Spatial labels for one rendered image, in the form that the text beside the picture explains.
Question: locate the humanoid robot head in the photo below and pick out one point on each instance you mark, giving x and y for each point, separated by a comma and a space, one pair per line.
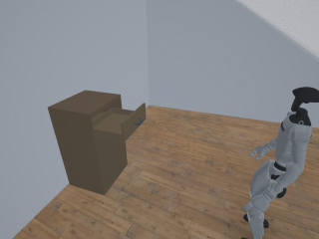
304, 95

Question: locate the robot left hand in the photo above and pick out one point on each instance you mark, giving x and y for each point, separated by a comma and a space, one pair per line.
260, 202

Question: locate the cabinet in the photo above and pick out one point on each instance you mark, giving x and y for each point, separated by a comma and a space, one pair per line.
91, 163

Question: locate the left robot shin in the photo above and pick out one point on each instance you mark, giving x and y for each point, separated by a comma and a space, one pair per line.
256, 226

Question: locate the robot left forearm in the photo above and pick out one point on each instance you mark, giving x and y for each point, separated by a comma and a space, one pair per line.
282, 181

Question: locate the drawer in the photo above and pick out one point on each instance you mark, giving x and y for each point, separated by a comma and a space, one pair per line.
118, 124

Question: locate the handle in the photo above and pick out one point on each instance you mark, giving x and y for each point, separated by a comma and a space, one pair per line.
139, 122

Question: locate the robot right forearm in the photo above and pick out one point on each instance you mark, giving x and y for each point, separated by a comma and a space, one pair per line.
270, 145

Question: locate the robot left upper arm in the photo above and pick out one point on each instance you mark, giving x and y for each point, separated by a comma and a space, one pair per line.
300, 137

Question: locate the robot right hand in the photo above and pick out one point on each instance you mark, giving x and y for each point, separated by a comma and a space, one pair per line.
262, 151

